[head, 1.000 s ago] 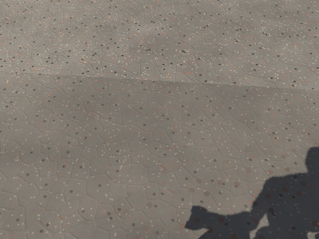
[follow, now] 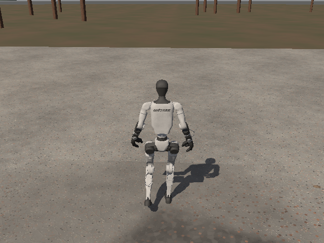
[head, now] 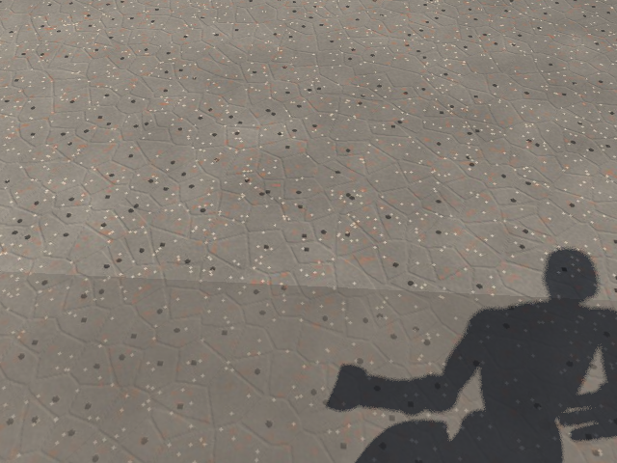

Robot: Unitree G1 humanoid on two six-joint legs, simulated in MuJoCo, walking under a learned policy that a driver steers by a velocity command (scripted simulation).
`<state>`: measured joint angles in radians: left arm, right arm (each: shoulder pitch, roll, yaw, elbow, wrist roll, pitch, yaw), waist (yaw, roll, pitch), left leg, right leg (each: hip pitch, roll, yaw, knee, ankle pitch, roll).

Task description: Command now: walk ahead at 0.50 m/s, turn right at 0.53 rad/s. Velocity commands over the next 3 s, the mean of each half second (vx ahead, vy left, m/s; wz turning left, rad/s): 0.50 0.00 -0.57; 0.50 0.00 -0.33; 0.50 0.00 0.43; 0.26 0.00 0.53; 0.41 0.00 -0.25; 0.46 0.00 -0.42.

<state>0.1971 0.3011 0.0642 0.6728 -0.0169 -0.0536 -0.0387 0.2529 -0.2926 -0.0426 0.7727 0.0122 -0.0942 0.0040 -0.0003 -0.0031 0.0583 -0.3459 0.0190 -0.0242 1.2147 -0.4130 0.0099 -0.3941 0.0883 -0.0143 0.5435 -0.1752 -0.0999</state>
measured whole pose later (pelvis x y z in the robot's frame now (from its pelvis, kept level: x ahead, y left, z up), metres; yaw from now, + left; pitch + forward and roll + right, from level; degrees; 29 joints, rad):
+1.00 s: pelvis +0.51 -0.11 +0.01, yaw -26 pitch +1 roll +0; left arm 0.17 0.26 0.05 0.65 0.00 -0.06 -0.03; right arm 0.30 -0.31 -0.05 0.88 0.04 -0.07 0.01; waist -0.03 0.02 0.06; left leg -0.38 0.07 -0.04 1.17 -0.40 0.01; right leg -0.34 0.01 -0.08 0.51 -0.19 -0.06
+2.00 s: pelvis +1.00 -0.23 +0.00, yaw +8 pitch +2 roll +0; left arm 0.14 0.25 0.04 0.71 0.01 -0.05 0.00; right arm 0.23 -0.31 -0.07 0.70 0.01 0.03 -0.03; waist -0.01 0.02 0.02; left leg -0.43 -0.06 -0.09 1.12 -0.50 -0.03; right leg -0.40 0.03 0.02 0.49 -0.12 -0.03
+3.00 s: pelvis +1.42 -0.30 +0.02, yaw -18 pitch +1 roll -1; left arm 0.28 0.27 0.05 0.75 0.00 -0.06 -0.01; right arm 0.13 -0.29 -0.04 0.70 -0.01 -0.10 0.01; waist 0.05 0.04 0.03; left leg -0.68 0.11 -0.05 0.70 0.07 -0.04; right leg -0.11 0.11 0.06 0.31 -0.22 -0.08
